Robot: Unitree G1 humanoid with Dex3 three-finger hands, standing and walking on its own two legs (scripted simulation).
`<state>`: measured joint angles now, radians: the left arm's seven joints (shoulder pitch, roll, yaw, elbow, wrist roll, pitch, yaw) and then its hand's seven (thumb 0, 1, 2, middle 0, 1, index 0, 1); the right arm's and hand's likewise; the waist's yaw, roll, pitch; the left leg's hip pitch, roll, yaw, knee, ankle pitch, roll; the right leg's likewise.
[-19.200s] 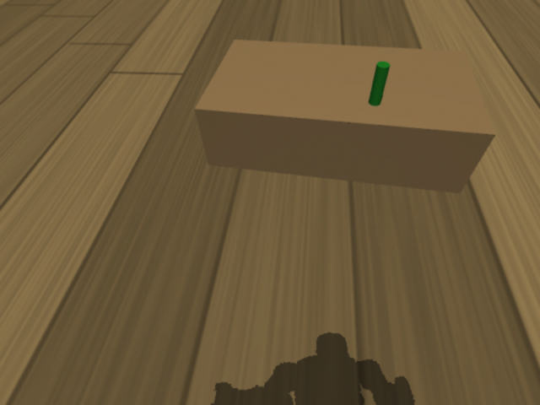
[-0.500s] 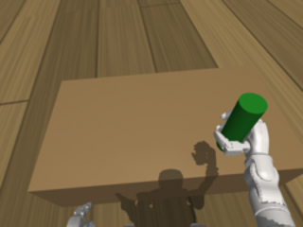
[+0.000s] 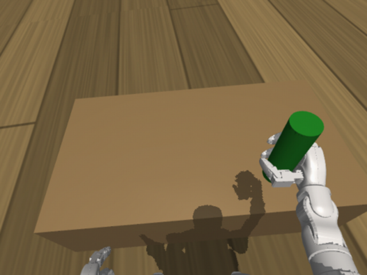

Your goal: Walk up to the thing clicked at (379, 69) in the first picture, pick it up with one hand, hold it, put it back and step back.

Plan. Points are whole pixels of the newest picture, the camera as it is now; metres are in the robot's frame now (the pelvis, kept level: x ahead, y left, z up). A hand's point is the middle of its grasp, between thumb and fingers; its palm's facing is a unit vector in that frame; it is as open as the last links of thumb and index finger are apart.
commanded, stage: hold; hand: right
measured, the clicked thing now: (287, 152) +0.33 -0.18 +0.09
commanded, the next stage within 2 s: crouch in 1.18 s
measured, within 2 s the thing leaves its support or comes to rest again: neither
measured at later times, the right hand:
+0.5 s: hand (277, 160) +0.33 -0.17 +0.05, palm faces +0.12 +0.99 +0.01, open 7.4 cm
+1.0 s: hand (273, 159) +0.34 -0.17 +0.05, palm faces +0.13 +0.99 +0.01, open 7.4 cm
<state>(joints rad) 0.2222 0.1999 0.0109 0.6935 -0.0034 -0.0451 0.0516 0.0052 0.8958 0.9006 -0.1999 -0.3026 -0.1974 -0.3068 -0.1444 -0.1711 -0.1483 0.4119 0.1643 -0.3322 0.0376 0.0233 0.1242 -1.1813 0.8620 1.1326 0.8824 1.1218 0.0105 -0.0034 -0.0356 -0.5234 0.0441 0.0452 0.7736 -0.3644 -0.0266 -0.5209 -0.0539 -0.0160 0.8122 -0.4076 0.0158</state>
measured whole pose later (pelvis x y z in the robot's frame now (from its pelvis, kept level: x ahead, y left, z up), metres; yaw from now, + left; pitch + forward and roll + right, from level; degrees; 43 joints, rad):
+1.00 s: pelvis +0.00 +0.00 +0.00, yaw +0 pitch +7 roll +1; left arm 0.22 0.20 0.01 0.70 0.00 -0.05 0.05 0.01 0.90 0.90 -0.20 -0.30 -0.19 -0.30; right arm -0.15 -0.16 -0.15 0.42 0.16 -0.35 0.03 0.02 0.12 -1.18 0.86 1.13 0.88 1.12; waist 0.01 0.00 -0.03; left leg -0.54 0.04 0.04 0.79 -0.37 -0.02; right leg -0.53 -0.06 -0.02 0.82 -0.41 0.02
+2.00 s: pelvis -0.04 +0.00 -0.13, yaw +1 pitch +28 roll +2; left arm 0.26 0.24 -0.01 0.68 0.05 -0.02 -0.01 0.00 0.89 0.91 -0.20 -0.30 -0.20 -0.31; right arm -0.76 -0.38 -0.42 1.08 0.11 -0.56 0.13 0.02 0.13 -1.19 0.87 1.12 0.89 1.11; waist 0.13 -0.02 -0.15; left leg -1.37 0.04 0.03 1.43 -0.55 -0.02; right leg -1.37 -0.07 0.02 1.48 -0.60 0.02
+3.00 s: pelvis -0.07 +0.00 -0.25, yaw +3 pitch +37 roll +5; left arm 0.25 0.27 -0.04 0.64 0.07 0.01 -0.03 0.00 0.89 0.91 -0.20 -0.30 -0.20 -0.31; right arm -1.06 -0.59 -0.51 1.19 0.01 -0.44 0.13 0.02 0.13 -1.19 0.87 1.12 0.89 1.11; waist 0.22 -0.03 -0.14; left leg -1.84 0.05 0.04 1.80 -0.60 -0.03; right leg -1.86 -0.06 0.07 1.88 -0.67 0.01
